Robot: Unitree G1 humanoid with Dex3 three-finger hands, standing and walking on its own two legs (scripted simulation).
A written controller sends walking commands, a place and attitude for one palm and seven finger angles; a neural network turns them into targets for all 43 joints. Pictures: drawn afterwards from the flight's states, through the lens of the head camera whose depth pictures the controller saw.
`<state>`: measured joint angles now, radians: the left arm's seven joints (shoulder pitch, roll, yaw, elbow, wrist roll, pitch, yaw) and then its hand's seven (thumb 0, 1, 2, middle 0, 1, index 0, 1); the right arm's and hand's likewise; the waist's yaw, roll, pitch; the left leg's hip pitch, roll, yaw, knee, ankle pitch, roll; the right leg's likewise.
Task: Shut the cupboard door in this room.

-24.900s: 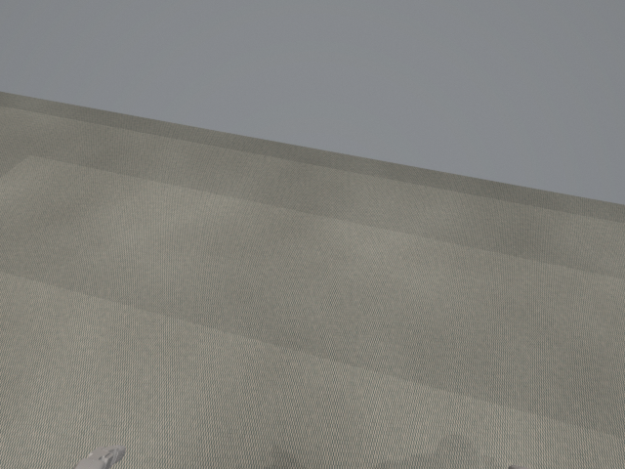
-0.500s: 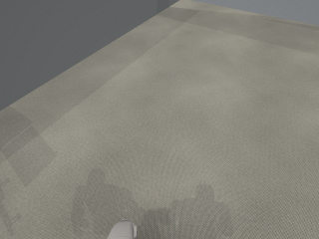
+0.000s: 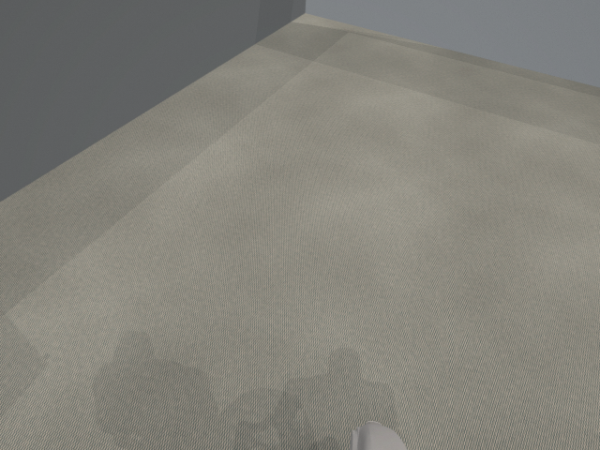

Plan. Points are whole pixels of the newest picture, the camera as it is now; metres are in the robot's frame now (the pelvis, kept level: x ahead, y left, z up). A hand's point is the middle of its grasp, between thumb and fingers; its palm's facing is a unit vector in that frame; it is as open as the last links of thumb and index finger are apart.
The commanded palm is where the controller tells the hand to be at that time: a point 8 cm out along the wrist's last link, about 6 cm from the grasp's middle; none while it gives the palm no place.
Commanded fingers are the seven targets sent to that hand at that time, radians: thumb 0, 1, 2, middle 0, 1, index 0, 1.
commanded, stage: walk around to get in front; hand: left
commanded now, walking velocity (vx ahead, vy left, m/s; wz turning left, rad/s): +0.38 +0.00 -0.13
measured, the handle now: out of the picture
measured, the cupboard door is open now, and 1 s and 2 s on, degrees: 81 81 81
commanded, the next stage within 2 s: walk to a spot facing it in 1.76 s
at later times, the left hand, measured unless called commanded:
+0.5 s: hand (234, 394) +0.24 +0.12 -0.17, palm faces +0.05 -0.97 -0.23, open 7.1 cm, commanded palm none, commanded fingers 0.00 0.90 0.90 -0.20 -0.30 -0.20 -0.30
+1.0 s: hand (218, 300) +0.41 +0.18 -0.18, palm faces +0.08 -0.98 -0.17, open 7.4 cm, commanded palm none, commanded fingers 0.00 0.90 0.90 -0.20 -0.30 -0.20 -0.30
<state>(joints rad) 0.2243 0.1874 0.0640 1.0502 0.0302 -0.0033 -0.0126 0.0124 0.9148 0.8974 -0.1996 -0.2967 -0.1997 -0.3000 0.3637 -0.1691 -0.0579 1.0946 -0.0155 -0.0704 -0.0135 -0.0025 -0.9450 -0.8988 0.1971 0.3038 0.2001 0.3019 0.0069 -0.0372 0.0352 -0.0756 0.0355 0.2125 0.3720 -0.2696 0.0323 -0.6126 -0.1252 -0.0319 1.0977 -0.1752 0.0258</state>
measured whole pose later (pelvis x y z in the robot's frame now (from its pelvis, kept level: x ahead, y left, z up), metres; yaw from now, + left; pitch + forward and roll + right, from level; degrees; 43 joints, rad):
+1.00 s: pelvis +0.39 +0.00 +0.00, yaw +1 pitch -2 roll +0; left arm 0.25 0.19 0.06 1.08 0.03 -0.01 -0.01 0.01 0.91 0.90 -0.20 -0.30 -0.20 -0.30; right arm 0.29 -0.17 -0.07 1.06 -0.01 -0.07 -0.01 -0.01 -0.96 -0.90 0.20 0.30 0.20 0.30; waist 0.01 -0.03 0.05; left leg -0.13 0.03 0.21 0.39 -0.22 0.06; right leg -0.59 -0.13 -0.04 1.17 -0.19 0.03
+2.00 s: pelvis +0.78 -0.05 -0.02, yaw +9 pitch -1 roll -1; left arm 0.42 0.12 0.01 1.16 0.01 -0.03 0.01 0.01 0.90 0.90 -0.20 -0.30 -0.20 -0.30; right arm 0.08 -0.18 -0.04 0.98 -0.01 -0.05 0.02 0.01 -0.91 -0.90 0.19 0.30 0.20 0.30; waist 0.05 0.01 0.12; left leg -0.38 0.03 0.15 0.64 -0.23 0.09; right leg -0.22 -0.11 -0.18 1.08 -0.53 0.05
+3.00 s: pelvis +0.83 -0.05 -0.01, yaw +43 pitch +0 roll -2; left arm 0.21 0.29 0.07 0.96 0.01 0.07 0.01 0.01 0.91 0.90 -0.20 -0.30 -0.20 -0.30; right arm 0.10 -0.23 -0.05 0.90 -0.01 0.02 0.01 0.01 -0.91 -0.90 0.20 0.30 0.20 0.30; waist 0.03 -0.04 0.11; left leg -0.27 0.00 0.03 0.55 -0.28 0.06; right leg -0.46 -0.11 -0.08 1.12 -0.46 0.09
